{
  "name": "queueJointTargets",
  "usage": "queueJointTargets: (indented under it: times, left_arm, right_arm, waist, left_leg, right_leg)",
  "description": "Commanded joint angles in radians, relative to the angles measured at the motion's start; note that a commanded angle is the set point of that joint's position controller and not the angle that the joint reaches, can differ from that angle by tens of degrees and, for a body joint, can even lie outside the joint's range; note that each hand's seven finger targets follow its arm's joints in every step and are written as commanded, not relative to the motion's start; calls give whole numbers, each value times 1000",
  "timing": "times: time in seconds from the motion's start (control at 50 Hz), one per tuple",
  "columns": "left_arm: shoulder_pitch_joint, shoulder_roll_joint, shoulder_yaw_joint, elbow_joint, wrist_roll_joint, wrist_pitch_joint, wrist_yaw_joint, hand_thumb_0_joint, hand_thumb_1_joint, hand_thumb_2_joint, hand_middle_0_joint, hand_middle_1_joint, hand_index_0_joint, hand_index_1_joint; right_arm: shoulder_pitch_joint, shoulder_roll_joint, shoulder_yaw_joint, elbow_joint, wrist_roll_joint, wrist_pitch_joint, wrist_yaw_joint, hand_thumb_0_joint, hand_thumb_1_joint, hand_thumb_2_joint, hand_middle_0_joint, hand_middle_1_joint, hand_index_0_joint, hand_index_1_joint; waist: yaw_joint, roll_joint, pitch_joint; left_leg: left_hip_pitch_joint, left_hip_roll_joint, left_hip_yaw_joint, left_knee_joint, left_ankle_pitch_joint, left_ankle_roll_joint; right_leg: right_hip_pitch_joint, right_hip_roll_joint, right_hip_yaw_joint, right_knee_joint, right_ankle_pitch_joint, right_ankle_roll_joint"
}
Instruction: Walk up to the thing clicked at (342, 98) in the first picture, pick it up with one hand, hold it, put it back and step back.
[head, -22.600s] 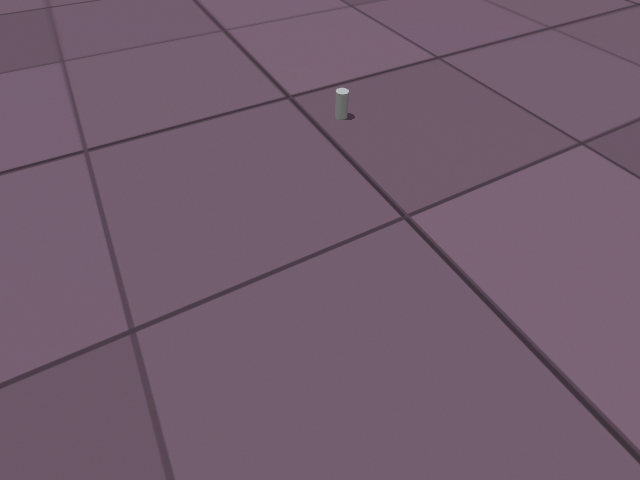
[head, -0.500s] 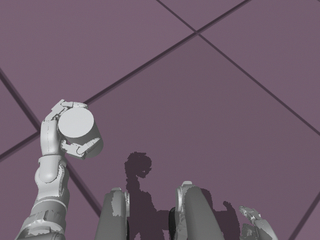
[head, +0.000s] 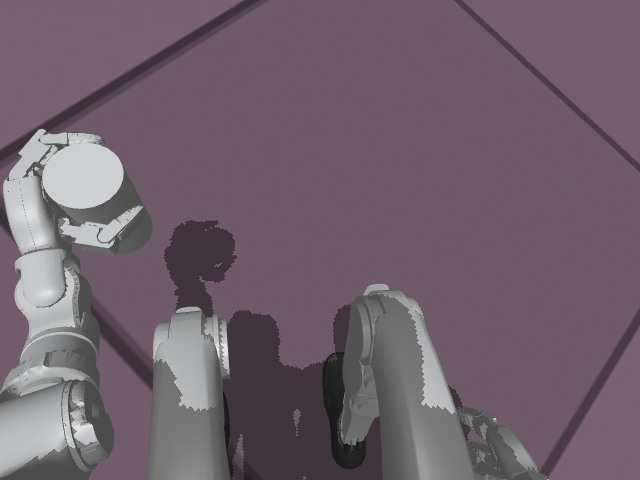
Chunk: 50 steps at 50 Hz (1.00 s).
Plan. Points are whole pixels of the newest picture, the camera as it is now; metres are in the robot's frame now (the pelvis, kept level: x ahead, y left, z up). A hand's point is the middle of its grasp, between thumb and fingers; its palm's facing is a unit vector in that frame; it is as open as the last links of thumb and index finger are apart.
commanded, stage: crouch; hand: left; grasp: from the side
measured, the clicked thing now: (107, 205) +0.45 +0.22 -0.10
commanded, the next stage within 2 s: lower in 0.76 s
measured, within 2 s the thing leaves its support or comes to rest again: neither
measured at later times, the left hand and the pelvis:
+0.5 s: hand (113, 208) +0.47 +0.23 -0.16, palm faces +0.17 -0.98 -0.03, open 10.4 cm; pelvis -0.01 +0.01 -0.07, yaw -4 degrees
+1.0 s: hand (127, 213) +0.48 +0.23 -0.21, palm faces +0.16 -0.99 -0.02, open 10.4 cm; pelvis -0.01 +0.02 -0.09, yaw -6 degrees
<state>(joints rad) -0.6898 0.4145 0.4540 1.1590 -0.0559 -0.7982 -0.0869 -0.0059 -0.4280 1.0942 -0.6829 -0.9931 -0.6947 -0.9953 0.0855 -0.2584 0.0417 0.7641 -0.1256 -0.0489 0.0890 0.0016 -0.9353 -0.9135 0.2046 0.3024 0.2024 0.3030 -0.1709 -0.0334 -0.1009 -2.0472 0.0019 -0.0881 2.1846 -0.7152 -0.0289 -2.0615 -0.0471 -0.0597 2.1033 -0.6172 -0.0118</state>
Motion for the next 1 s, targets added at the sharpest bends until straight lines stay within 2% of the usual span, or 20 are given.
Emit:
queueJointTargets:
  times: [0.0, 0.02, 0.08, 0.14, 0.18, 0.24, 0.26, 0.3, 0.34, 0.44, 0.56, 0.6, 0.66, 0.72, 0.78, 0.84, 0.86, 0.92, 0.96, 0.98]
  left_arm:
    - [-514, 304, 44, -277, -27, -132, -5, 0, 65, 1234, -1153, -1310, -1150, -1329]
    - [-473, 255, 17, -206, -25, -123, -16, 0, 74, 1237, -1157, -1311, -1155, -1330]
    - [-469, 277, 32, -142, -26, -120, -27, 0, 53, 1218, -1170, -1308, -1170, -1325]
    - [-472, 342, 65, -136, -18, -120, -37, 0, 63, 1229, -1205, -1344, -1209, -1357]
    - [-492, 397, 92, -177, -14, -122, -42, 0, 71, 1238, -1210, -1356, -1215, -1367]
    - [-491, 385, 94, -182, -17, -117, -44, 0, 120, 1232, -1199, -1343, -1205, -1353]
    - [-507, 415, 125, -208, -21, -118, -37, 0, 108, 1230, -1198, -1336, -1201, -1349]
    - [-526, 385, 99, -220, -20, -120, -36, 0, 146, 1237, -1190, -1328, -1192, -1341]
    - [-515, 445, 128, -236, -3, -124, -26, 0, 153, 1238, -1198, -1327, -1197, -1342]
    - [-514, 412, 86, -225, 13, -127, -25, 0, 172, 1215, -1194, -1316, -1196, -1326]
    - [-507, 399, 53, -140, 9, -124, -27, 0, 192, 1240, -1224, -1349, -1227, -1358]
    - [-527, 460, 78, -144, 13, -134, -25, 0, 191, 1245, -1250, -1357, -1250, -1368]
    - [-514, 443, 72, -126, -7, -146, -33, 0, 199, 1265, -1265, -1381, -1268, -1391]
    - [-510, 509, 102, -161, -9, -155, -32, 0, 198, 1268, -1262, -1383, -1265, -1393]
    - [-484, 472, 82, -141, 0, -155, -26, 0, 172, 1270, -1260, -1386, -1261, -1398]
    - [-477, 528, 115, -202, 4, -163, -22, 0, 177, 1243, -1224, -1345, -1224, -1358]
    - [-488, 513, 89, -221, 8, -165, -23, 0, 138, 1216, -1232, -1372, -1239, -1376]
    - [-458, 472, 89, -109, 6, -162, -8, 0, 106, 1231, -1254, -1388, -1258, -1396]
    - [-468, 413, 47, -40, -4, -171, -2, 0, 107, 1235, -1243, -1380, -1245, -1390]
    - [-463, 451, 75, -29, -5, -180, 4, 0, 105, 1240, -1254, -1393, -1258, -1402]
  right_arm:
    - [165, -229, -55, -22, -3, -3, -13, 0, -934, -919, 199, 300, 199, 300]
    - [165, -230, -51, -19, -6, -3, -12, 0, -930, -917, 199, 300, 199, 300]
    - [148, -239, -35, -23, -11, 0, -10, 0, -926, -915, 199, 300, 199, 300]
    - [148, -260, -24, -29, -18, 7, -7, 0, -920, -912, 199, 300, 200, 300]
    - [159, -273, -16, -31, -21, 11, -5, 0, -917, -911, 199, 300, 200, 300]
    - [169, -284, -1, -34, -27, 18, -2, 0, -920, -912, 199, 300, 200, 300]
    - [168, -290, 2, -35, -30, 20, -4, 0, -921, -913, 199, 300, 200, 300]
    - [169, -299, 9, -33, -37, 21, 0, 0, -919, -913, 199, 300, 200, 300]
    - [168, -310, 15, -36, -45, 27, 0, 0, -920, -914, 199, 300, 199, 300]
    - [154, -325, 33, -45, -61, 34, 5, 0, -921, -913, 199, 300, 200, 300]
    - [155, -337, 66, -34, -72, 45, 15, 0, -916, -910, 199, 300, 200, 300]
    - [144, -344, 77, -43, -75, 47, 15, 0, -914, -910, 199, 300, 200, 300]
    - [128, -345, 94, -44, -82, 47, 17, 0, -913, -910, 199, 300, 200, 300]
    - [123, -354, 106, -50, -90, 50, 16, 0, -912, -910, 199, 300, 200, 300]
    - [115, -363, 112, -51, -96, 50, 16, 0, -922, -913, 199, 300, 200, 300]
    - [120, -379, 114, -56, -103, 57, 15, 0, -922, -913, 199, 300, 199, 300]
    - [106, -377, 116, -66, -104, 59, 16, 0, -931, -913, 199, 300, 199, 300]
    - [97, -388, 129, -73, -107, 62, 22, 0, -932, -914, 199, 300, 199, 300]
    - [92, -384, 151, -68, -112, 65, 27, 0, -928, -913, 199, 300, 199, 300]
    - [91, -384, 160, -73, -116, 66, 27, 0, -927, -913, 199, 300, 199, 300]
  waist:
    - [-15, 308, -751]
    - [-27, 278, -708]
    - [-35, 217, -625]
    - [-31, 222, -617]
    - [-30, 245, -666]
    - [-36, 299, -683]
    - [-31, 301, -696]
    - [-46, 347, -654]
    - [-39, 374, -652]
    - [-72, 408, -614]
    - [-111, 355, -537]
    - [-114, 327, -523]
    - [-118, 295, -513]
    - [-100, 345, -556]
    - [-111, 381, -535]
    - [-104, 436, -582]
    - [-110, 455, -569]
    - [-137, 423, -495]
    - [-173, 372, -423]
    - [-171, 339, -423]
  left_leg:
    - [411, -15, 56, -241, 158, 26]
    - [376, -17, 60, -222, 146, 30]
    - [258, -22, 65, -182, 59, 44]
    - [236, -23, 60, -158, 37, 46]
    - [251, -21, 52, -134, 93, 41]
    - [292, -17, 32, -121, 173, 28]
    - [295, -16, 30, -109, 179, 28]
    - [313, -12, 18, -111, 177, 21]
    - [318, -8, 8, -107, 180, 17]
    - [334, -3, -10, -79, 208, 11]
    - [265, -4, -22, -47, 143, 20]
    - [212, -6, -19, -31, 103, 28]
    - [183, -7, -14, -2, 89, 35]
    - [219, -4, -16, 1, 138, 27]
    - [272, 1, -31, -11, 174, 16]
    - [339, 5, -40, -6, 255, 6]
    - [333, 6, -43, -11, 248, 5]
    - [311, 10, -65, -5, 245, 1]
    - [260, 9, -74, 10, 193, 8]
    - [223, 6, -68, 28, 181, 16]
  right_leg:
    - [379, 39, -9, -154, 129, -27]
    - [365, 40, -12, -151, 122, -23]
    - [351, 42, -21, -145, 52, -12]
    - [331, 44, -37, -119, 34, -8]
    - [340, 43, -43, -84, 88, -9]
    - [318, 41, -56, -32, 154, -16]
    - [317, 43, -57, -29, 162, -16]
    - [272, 41, -68, -10, 160, -20]
    - [263, 42, -74, 4, 163, -22]
    - [214, 41, -88, 33, 190, -25]
    - [215, 45, -109, 31, 150, -15]
    - [236, 49, -110, 25, 123, -10]
    - [260, 54, -105, 20, 116, -5]
    - [290, 57, -107, 38, 150, -7]
    - [250, 54, -117, 56, 177, -14]
    - [268, 54, -126, 72, 238, -16]
    - [259, 52, -127, 77, 233, -19]
    - [222, 53, -143, 86, 231, -19]
    - [215, 55, -153, 76, 200, -14]
    - [250, 61, -154, 63, 198, -8]
